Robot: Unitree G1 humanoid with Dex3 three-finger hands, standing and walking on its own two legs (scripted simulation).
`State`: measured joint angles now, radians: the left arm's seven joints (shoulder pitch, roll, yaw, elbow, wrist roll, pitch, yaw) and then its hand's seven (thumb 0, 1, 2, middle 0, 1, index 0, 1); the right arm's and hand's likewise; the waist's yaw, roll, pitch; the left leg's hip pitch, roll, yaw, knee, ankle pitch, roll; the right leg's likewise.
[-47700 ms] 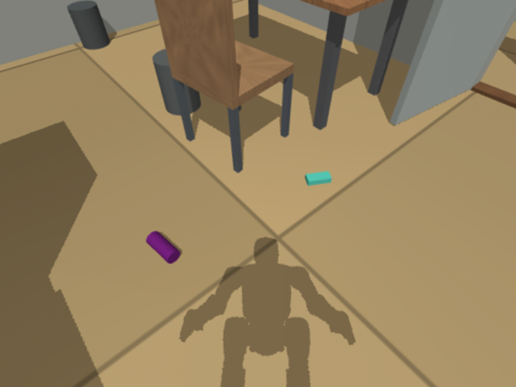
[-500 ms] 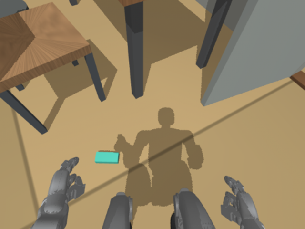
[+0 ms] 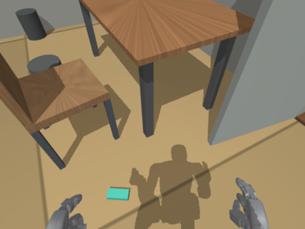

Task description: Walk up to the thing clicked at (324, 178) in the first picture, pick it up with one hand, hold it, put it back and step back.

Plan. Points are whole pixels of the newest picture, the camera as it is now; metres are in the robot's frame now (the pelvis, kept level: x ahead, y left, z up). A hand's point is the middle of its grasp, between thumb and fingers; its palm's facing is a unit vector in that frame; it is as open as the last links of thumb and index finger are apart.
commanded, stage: home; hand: left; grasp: from above
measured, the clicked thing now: (118, 194) +0.46 +0.22 -0.70
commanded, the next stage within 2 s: stand in 1.84 s
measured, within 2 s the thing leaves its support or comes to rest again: neither
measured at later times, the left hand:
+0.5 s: hand (85, 228) +0.16 +0.18 -0.05, palm faces +0.04 -0.98 -0.20, open 7.4 cm
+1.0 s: hand (88, 228) +0.16 +0.17 -0.05, palm faces +0.04 -0.98 -0.20, open 7.4 cm
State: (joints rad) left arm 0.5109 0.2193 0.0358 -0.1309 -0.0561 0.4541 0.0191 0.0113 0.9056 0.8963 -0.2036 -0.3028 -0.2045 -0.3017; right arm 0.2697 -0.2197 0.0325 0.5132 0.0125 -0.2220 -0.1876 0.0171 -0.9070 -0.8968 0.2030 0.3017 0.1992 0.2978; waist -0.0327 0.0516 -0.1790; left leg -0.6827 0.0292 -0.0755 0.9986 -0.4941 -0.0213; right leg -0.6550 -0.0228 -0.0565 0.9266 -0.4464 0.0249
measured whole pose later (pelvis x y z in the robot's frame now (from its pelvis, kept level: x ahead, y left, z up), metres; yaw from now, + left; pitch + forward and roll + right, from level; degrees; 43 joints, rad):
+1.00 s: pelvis +0.00 -0.01 +0.00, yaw +0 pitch +10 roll -2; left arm 0.49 0.22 0.03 -0.12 -0.05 0.45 0.01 0.01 0.91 0.90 -0.20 -0.30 -0.20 -0.30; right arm 0.28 -0.22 0.03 0.55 0.01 -0.25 -0.19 0.02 -0.91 -0.90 0.20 0.30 0.20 0.30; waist -0.03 0.05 -0.16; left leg -0.68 0.03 -0.07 1.00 -0.50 -0.03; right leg -0.66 -0.02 -0.05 0.94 -0.45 0.02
